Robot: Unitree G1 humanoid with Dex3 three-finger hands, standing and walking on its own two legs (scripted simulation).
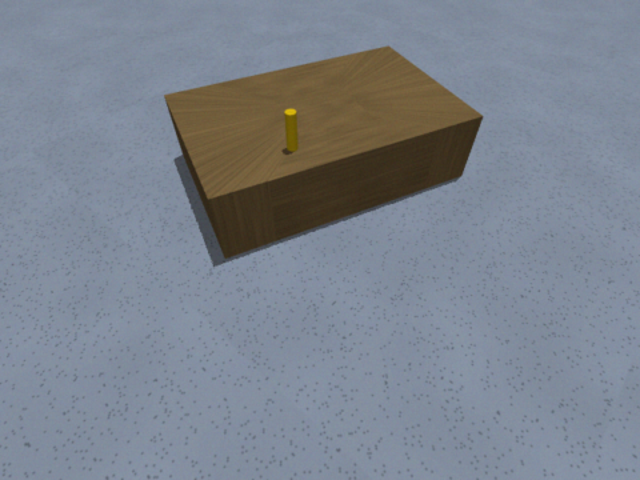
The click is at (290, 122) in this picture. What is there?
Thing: slim round
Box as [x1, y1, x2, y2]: [285, 109, 297, 151]
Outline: 287,109 285,110 287,149 292,151 297,149 296,113 294,109
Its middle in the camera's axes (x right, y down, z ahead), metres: -0.10 -0.40 +1.46
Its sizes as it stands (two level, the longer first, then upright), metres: 0.042 0.042 0.158
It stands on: a support 0.33 m high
